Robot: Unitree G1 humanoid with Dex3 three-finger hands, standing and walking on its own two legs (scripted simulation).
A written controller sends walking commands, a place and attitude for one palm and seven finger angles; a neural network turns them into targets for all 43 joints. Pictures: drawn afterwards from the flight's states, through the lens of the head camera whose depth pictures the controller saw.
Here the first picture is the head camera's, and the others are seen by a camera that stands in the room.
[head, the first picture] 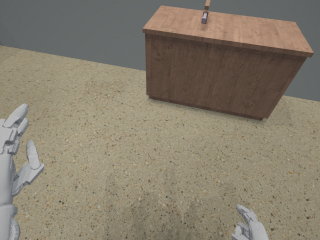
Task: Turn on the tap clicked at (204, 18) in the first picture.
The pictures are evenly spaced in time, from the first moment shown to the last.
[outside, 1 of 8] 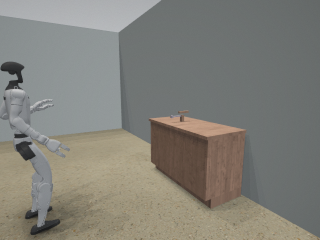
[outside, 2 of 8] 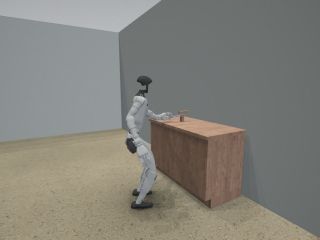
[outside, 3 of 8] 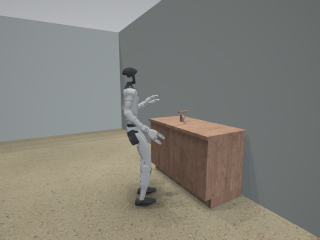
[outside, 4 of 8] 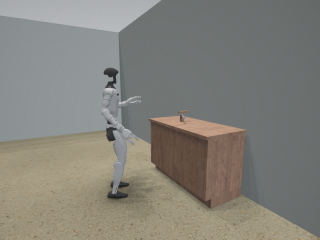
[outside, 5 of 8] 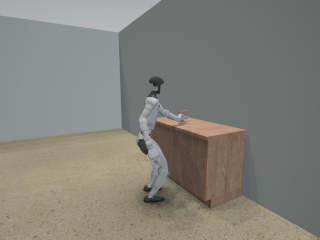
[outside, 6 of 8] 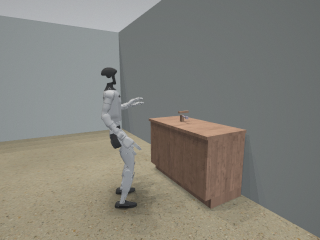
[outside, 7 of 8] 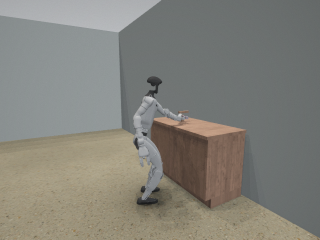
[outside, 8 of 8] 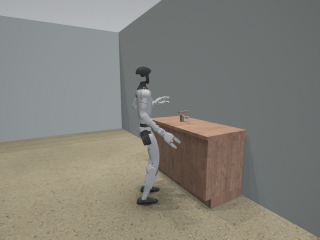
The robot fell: no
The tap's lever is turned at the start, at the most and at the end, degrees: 0 77 77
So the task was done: no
